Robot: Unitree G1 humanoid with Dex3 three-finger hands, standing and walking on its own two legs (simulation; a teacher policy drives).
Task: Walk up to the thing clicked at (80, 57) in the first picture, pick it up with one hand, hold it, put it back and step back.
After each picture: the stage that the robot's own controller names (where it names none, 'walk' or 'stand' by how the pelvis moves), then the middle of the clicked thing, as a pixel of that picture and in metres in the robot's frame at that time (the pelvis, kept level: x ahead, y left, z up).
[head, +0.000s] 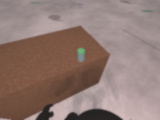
stand; (81, 55) +0.56 +0.12 -0.03
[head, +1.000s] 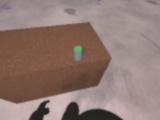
walk; (78, 53) +0.53 +0.15 +0.00
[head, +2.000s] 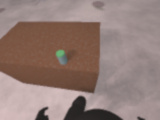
walk; (62, 57) +0.44 +0.29 +0.00
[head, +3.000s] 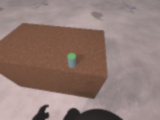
walk; (72, 60) +0.46 +0.18 -0.01
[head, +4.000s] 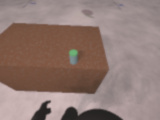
stand; (73, 57) +0.49 +0.17 -0.01
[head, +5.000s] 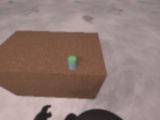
stand; (72, 63) +0.46 +0.18 -0.03
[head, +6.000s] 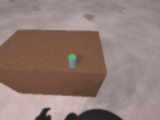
stand; (72, 61) +0.48 +0.18 -0.03
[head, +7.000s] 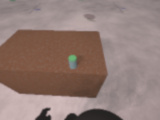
stand; (72, 62) +0.47 +0.18 -0.03
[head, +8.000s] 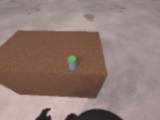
stand; (72, 63) +0.46 +0.18 -0.03
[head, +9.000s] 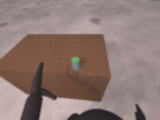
rise first; (76, 63) +0.47 +0.18 -0.03
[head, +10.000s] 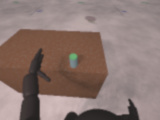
go down; (73, 60) +0.49 +0.17 -0.01
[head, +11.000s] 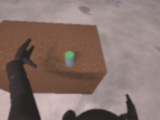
go down; (69, 59) +0.46 +0.16 +0.00
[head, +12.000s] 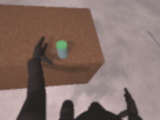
close in; (62, 50) +0.47 +0.17 +0.04
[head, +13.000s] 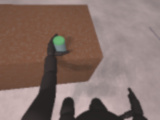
close; (60, 46) +0.50 +0.18 +0.06
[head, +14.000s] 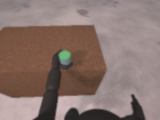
lift; (65, 60) +0.38 +0.17 +0.11
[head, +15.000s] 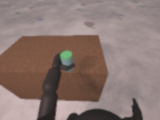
lift; (67, 61) +0.33 +0.16 +0.17
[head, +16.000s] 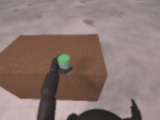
hold; (65, 65) +0.32 +0.18 +0.15
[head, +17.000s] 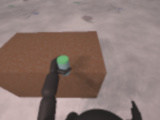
hold; (64, 65) +0.33 +0.18 +0.12
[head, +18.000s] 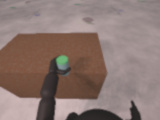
crouch; (63, 66) +0.32 +0.19 +0.13
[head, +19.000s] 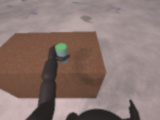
crouch; (62, 53) +0.39 +0.20 +0.16
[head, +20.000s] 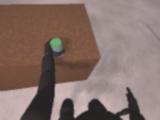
lower; (57, 48) +0.49 +0.19 +0.04
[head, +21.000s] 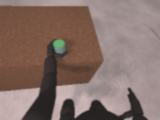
lower; (60, 49) +0.47 +0.18 +0.05
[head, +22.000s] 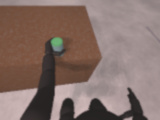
lower; (58, 47) +0.49 +0.18 +0.06
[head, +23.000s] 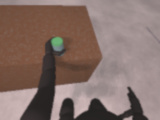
lower; (58, 47) +0.49 +0.18 +0.06
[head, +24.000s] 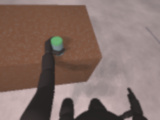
loosen; (58, 46) +0.49 +0.19 +0.06
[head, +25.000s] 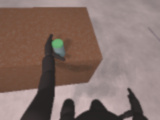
withdraw; (59, 48) +0.48 +0.19 +0.05
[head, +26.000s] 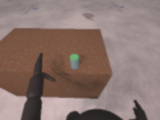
sink last; (74, 61) +0.45 +0.16 +0.01
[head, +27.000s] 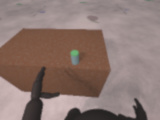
stand; (75, 57) +0.50 +0.18 +0.02
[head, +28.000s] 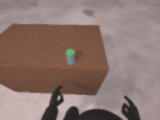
stand; (70, 57) +0.47 +0.18 +0.03
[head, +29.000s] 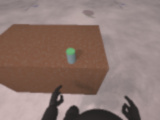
stand; (71, 56) +0.48 +0.19 +0.04
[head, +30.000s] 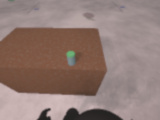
stand; (71, 58) +0.48 +0.19 +0.00
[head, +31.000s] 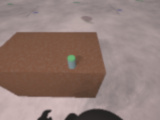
stand; (71, 62) +0.48 +0.19 -0.03
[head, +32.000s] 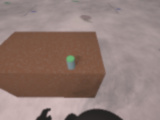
stand; (70, 62) +0.47 +0.19 -0.03
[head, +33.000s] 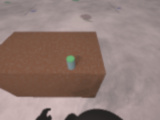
stand; (71, 62) +0.46 +0.19 -0.03
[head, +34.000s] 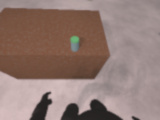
walk; (74, 44) +0.57 +0.16 -0.02
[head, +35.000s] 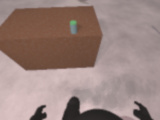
walk; (73, 27) +0.81 +0.25 +0.00
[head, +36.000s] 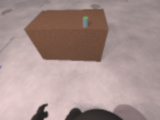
stand; (85, 22) +1.11 +0.16 +0.00
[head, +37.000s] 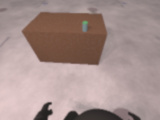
stand; (85, 26) +1.08 +0.15 -0.02
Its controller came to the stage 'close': yes
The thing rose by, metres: 0.21
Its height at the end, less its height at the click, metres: +0.00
